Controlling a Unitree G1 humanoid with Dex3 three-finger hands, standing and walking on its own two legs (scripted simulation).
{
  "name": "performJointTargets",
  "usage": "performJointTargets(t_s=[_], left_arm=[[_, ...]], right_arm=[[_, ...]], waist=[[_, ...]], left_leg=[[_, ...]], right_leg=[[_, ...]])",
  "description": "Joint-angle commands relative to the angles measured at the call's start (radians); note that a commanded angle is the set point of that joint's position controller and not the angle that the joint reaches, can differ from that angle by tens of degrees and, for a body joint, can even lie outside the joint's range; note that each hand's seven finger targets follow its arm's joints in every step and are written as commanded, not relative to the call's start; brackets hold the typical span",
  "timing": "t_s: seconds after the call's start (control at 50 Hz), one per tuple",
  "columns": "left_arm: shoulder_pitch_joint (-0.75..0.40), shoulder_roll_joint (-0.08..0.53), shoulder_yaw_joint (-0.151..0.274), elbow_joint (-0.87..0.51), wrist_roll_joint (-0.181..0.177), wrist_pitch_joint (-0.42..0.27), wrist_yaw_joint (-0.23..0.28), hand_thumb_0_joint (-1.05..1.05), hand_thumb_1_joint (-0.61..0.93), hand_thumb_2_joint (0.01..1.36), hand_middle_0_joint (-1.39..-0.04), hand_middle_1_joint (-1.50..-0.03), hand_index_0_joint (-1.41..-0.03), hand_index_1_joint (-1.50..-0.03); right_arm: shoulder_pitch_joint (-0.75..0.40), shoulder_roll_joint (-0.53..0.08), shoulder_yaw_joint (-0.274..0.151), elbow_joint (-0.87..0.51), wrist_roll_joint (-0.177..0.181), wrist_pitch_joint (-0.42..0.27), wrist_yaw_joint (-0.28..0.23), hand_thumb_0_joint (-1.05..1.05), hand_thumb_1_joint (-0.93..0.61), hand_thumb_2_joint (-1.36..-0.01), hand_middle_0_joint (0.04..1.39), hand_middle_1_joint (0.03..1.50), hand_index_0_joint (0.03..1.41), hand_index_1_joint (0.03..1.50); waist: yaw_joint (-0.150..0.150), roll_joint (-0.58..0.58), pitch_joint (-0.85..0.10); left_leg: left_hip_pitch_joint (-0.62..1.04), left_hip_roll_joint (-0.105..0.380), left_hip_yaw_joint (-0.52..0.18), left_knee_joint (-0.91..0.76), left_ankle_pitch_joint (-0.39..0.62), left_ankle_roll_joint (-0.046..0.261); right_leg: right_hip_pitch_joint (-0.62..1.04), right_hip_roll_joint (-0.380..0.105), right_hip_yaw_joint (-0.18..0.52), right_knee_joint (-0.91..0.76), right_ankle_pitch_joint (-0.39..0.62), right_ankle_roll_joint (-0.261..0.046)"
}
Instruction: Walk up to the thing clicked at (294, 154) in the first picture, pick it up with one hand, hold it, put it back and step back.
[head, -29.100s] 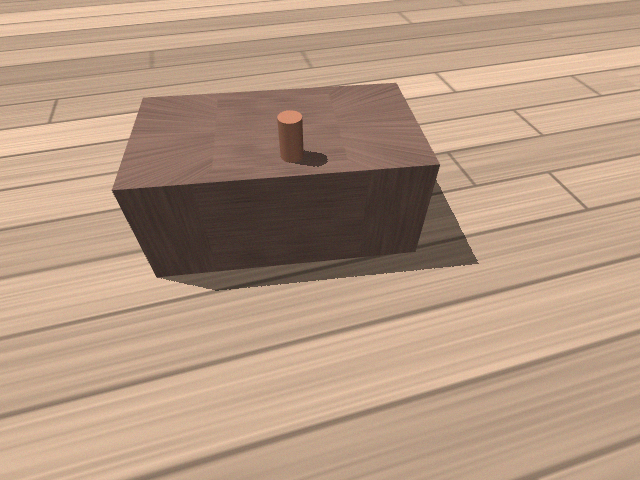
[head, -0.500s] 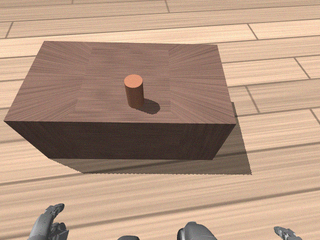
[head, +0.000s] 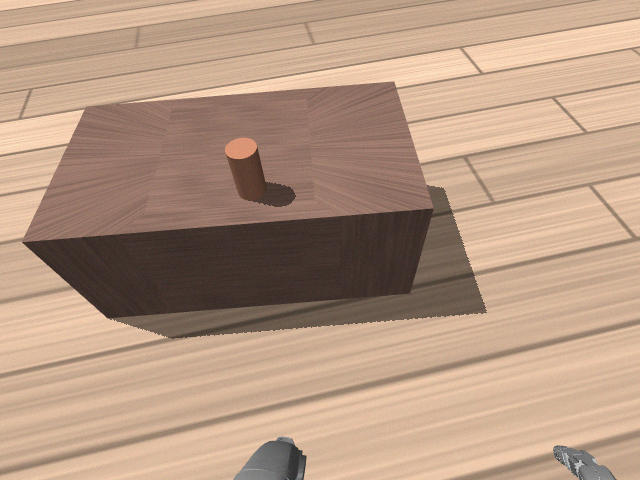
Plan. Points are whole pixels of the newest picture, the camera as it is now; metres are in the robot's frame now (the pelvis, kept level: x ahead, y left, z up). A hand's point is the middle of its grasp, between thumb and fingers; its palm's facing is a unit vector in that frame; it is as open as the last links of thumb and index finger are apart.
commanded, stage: step back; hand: left
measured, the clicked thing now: (247, 170) +0.83 +0.25 -0.23
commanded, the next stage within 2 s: stand in 1.90 s
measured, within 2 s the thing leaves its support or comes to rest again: neither
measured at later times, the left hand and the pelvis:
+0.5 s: hand out of the picture -0.07 +0.25 -0.15, palm faces +0.08 -0.93 -0.35, open 7.4 cm; pelvis -0.15 -0.02 +0.01, yaw +4 degrees
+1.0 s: hand out of the picture -0.25 +0.24 -0.14, palm faces +0.14 -0.88 -0.44, open 7.4 cm; pelvis -0.31 -0.06 -0.01, yaw +8 degrees
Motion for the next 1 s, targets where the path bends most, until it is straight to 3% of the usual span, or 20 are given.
performJointTargets(t_s=[0.0,0.14,0.22,0.24,0.26,0.28,0.3,0.36,0.52,0.58,0.6,0.62,0.64,0.66,0.72,0.74,0.86,0.92,0.94,0.98], left_arm=[[-0.180,0.261,0.075,-0.136,-0.006,-0.033,0.036,0.000,0.900,0.900,-0.200,-0.300,-0.200,-0.300],[-0.030,0.239,0.074,-0.142,-0.001,-0.023,0.057,0.000,0.900,0.900,-0.200,-0.300,-0.200,-0.300],[-0.097,0.257,0.056,-0.161,-0.026,0.001,0.045,0.000,0.900,0.900,-0.200,-0.300,-0.200,-0.300],[-0.093,0.229,0.044,-0.177,-0.027,0.006,0.041,0.000,0.900,0.900,-0.200,-0.300,-0.200,-0.300],[-0.103,0.195,0.037,-0.181,-0.033,0.005,0.038,0.000,0.900,0.900,-0.200,-0.300,-0.200,-0.300],[-0.153,0.223,0.053,-0.188,-0.034,0.008,0.052,0.000,0.900,0.900,-0.200,-0.300,-0.200,-0.300],[-0.175,0.244,0.061,-0.175,-0.023,0.011,0.056,0.000,0.900,0.900,-0.200,-0.300,-0.200,-0.300],[-0.066,0.226,0.058,-0.110,-0.039,0.011,0.042,0.000,0.900,0.900,-0.200,-0.300,-0.200,-0.300],[-0.019,0.192,0.031,-0.088,-0.024,-0.033,0.042,0.000,0.900,0.900,-0.200,-0.300,-0.200,-0.300],[0.059,0.198,0.038,-0.024,-0.016,-0.047,0.044,0.000,0.900,0.900,-0.200,-0.300,-0.200,-0.300],[0.063,0.245,0.051,-0.010,-0.006,-0.049,0.044,0.000,0.900,0.900,-0.200,-0.300,-0.200,-0.300],[0.083,0.324,0.071,-0.018,0.002,-0.051,0.043,0.000,0.900,0.900,-0.200,-0.300,-0.200,-0.300],[0.003,0.429,0.093,-0.052,0.004,-0.044,0.043,0.000,0.900,0.900,-0.200,-0.300,-0.200,-0.300],[-0.060,0.435,0.094,-0.080,-0.007,-0.051,0.048,0.000,0.900,0.900,-0.200,-0.300,-0.200,-0.300],[-0.155,0.278,0.057,-0.088,-0.005,-0.054,0.056,0.000,0.900,0.900,-0.200,-0.300,-0.200,-0.300],[-0.120,0.267,0.060,-0.075,-0.003,-0.055,0.056,0.000,0.900,0.900,-0.200,-0.300,-0.200,-0.300],[0.012,0.297,0.074,-0.049,0.007,-0.059,0.050,0.000,0.900,0.900,-0.200,-0.300,-0.200,-0.300],[-0.075,0.322,0.064,-0.055,-0.004,-0.050,0.040,0.000,0.900,0.900,-0.200,-0.300,-0.200,-0.300],[-0.060,0.278,0.045,-0.054,-0.004,-0.047,0.040,0.000,0.900,0.900,-0.200,-0.300,-0.200,-0.300],[-0.051,0.174,0.014,-0.051,-0.028,-0.051,0.041,0.000,0.900,0.900,-0.200,-0.300,-0.200,-0.300]], right_arm=[[0.079,-0.177,-0.040,-0.043,0.014,-0.037,-0.018,0.000,-0.900,-0.900,0.200,0.300,0.200,0.300],[0.065,-0.149,-0.024,-0.069,-0.010,-0.067,-0.024,0.000,-0.900,-0.900,0.200,0.300,0.200,0.300],[0.188,-0.157,-0.042,-0.012,-0.018,-0.072,-0.017,0.000,-0.900,-0.900,0.200,0.300,0.200,0.300],[0.172,-0.205,-0.059,-0.017,-0.028,-0.070,-0.017,0.000,-0.900,-0.900,0.200,0.300,0.200,0.300],[0.143,-0.288,-0.076,-0.028,-0.035,-0.066,-0.014,0.000,-0.900,-0.900,0.200,0.300,0.200,0.300],[0.097,-0.355,-0.080,-0.053,-0.037,-0.062,-0.004,0.000,-0.900,-0.900,0.200,0.300,0.200,0.300],[0.055,-0.354,-0.084,-0.061,-0.041,-0.068,-0.011,0.000,-0.900,-0.900,0.200,0.300,0.200,0.300],[-0.046,-0.230,-0.046,-0.082,-0.048,-0.071,-0.016,0.000,-0.900,-0.900,0.200,0.300,0.200,0.300],[0.039,-0.220,-0.054,-0.078,-0.027,-0.039,-0.005,0.000,-0.900,-0.900,0.200,0.300,0.200,0.300],[-0.005,-0.239,-0.051,-0.082,-0.015,-0.012,0.006,0.000,-0.900,-0.900,0.200,0.300,0.200,0.300],[-0.021,-0.205,-0.039,-0.091,-0.010,-0.011,0.009,0.000,-0.900,-0.900,0.200,0.300,0.200,0.300],[-0.028,-0.153,-0.023,-0.112,-0.005,-0.014,0.008,0.000,-0.900,-0.900,0.200,0.300,0.200,0.300],[-0.072,-0.158,-0.035,-0.130,-0.005,-0.012,-0.009,0.000,-0.900,-0.900,0.200,0.300,0.200,0.300],[-0.071,-0.201,-0.060,-0.120,-0.004,-0.006,-0.016,0.000,-0.900,-0.900,0.200,0.300,0.200,0.300],[0.016,-0.181,-0.036,-0.047,0.006,-0.013,-0.005,0.000,-0.900,-0.900,0.200,0.300,0.200,0.300],[0.023,-0.159,-0.028,-0.043,0.004,-0.019,-0.007,0.000,-0.900,-0.900,0.200,0.300,0.200,0.300],[-0.014,-0.161,-0.032,-0.042,-0.024,-0.049,0.005,0.000,-0.900,-0.900,0.200,0.300,0.200,0.300],[0.105,-0.171,-0.052,0.032,-0.029,-0.062,0.017,0.000,-0.900,-0.900,0.200,0.300,0.200,0.300],[0.138,-0.175,-0.062,0.058,-0.034,-0.067,0.017,0.000,-0.900,-0.900,0.200,0.300,0.200,0.300],[0.097,-0.267,-0.071,0.037,-0.055,-0.077,0.017,0.000,-0.900,-0.900,0.200,0.300,0.200,0.300]], waist=[[-0.067,-0.178,-0.085],[0.036,-0.225,-0.222],[-0.028,-0.182,-0.270],[-0.020,-0.087,-0.261],[-0.019,0.130,-0.235],[-0.052,0.199,-0.192],[-0.063,0.197,-0.147],[0.022,0.087,-0.132],[-0.042,0.203,-0.272],[-0.008,0.161,-0.322],[-0.004,0.098,-0.296],[0.008,-0.146,-0.257],[0.051,-0.294,-0.194],[0.034,-0.281,-0.111],[-0.052,-0.120,-0.102],[-0.038,-0.138,-0.131],[0.061,-0.233,-0.185],[-0.013,-0.231,-0.180],[-0.029,-0.149,-0.180],[-0.030,0.175,-0.143]], left_leg=[[0.011,-0.091,-0.074,0.264,0.031,0.003],[-0.027,0.007,0.017,-0.144,-0.064,-0.015],[0.238,0.014,0.095,-0.569,0.305,0.021],[0.326,0.107,-0.059,-0.562,0.422,0.062],[0.370,0.305,-0.315,-0.586,0.554,0.159],[0.199,0.440,-0.407,-0.623,0.585,0.294],[0.077,0.482,-0.467,-0.649,0.549,0.340],[0.143,0.295,-0.147,-0.575,0.637,0.236],[0.505,0.286,-0.094,-0.407,0.775,0.233],[0.394,0.223,-0.033,-0.321,0.663,0.164],[0.221,0.184,-0.033,-0.289,0.494,0.120],[0.000,0.059,0.004,-0.168,0.189,0.057],[-0.012,-0.038,-0.009,0.044,-0.123,0.008],[0.025,0.014,-0.099,0.196,-0.136,-0.002],[-0.012,-0.072,-0.082,0.238,0.002,0.014],[-0.016,-0.078,-0.061,0.236,0.019,0.003],[-0.026,0.013,0.033,-0.182,-0.078,-0.022],[0.308,0.030,0.092,-0.515,0.037,0.022],[0.416,0.023,0.044,-0.613,0.111,0.042],[0.440,0.328,-0.445,-0.751,-0.211,0.157]], right_leg=[[-0.098,-0.183,0.130,-0.275,0.401,-0.134],[0.307,-0.263,0.169,-0.136,0.677,-0.197],[0.179,-0.214,0.114,-0.010,0.589,-0.122],[0.015,-0.153,0.094,0.029,0.399,-0.068],[-0.173,-0.007,-0.007,0.186,0.065,-0.013],[-0.165,0.057,0.015,0.372,-0.280,0.008],[-0.121,0.045,0.095,0.522,-0.293,0.008],[-0.173,0.099,0.131,0.632,-0.158,0.003],[-0.124,-0.007,-0.008,-0.015,-0.137,0.047],[0.082,0.028,-0.092,-0.344,0.162,0.024],[0.152,-0.026,0.014,-0.293,0.226,-0.003],[0.169,-0.194,0.268,-0.293,0.249,-0.058],[-0.048,-0.413,0.468,-0.362,0.272,-0.248],[-0.216,-0.468,0.537,-0.402,0.245,-0.292],[-0.045,-0.229,0.118,-0.214,0.567,-0.158],[-0.004,-0.194,0.079,-0.188,0.575,-0.135],[0.229,-0.270,0.214,-0.244,0.088,-0.190],[-0.015,-0.263,0.182,-0.238,-0.054,-0.148],[-0.093,-0.211,0.120,-0.133,-0.032,-0.097],[-0.401,0.005,-0.096,0.179,-0.192,0.007]])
